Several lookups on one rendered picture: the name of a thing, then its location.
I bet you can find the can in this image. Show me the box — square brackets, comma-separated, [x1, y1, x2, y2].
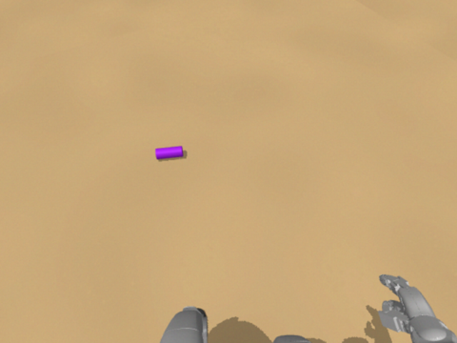
[156, 146, 183, 159]

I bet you can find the right robot hand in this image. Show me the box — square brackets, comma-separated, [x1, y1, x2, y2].
[378, 274, 436, 334]

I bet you can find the left robot foot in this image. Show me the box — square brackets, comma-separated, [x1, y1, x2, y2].
[197, 308, 208, 335]

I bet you can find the right robot arm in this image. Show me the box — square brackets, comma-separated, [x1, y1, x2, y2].
[408, 315, 457, 343]

